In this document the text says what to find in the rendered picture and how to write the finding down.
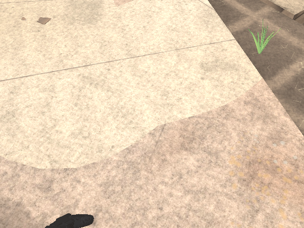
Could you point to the robot left hand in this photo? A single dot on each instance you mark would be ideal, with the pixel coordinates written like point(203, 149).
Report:
point(72, 221)

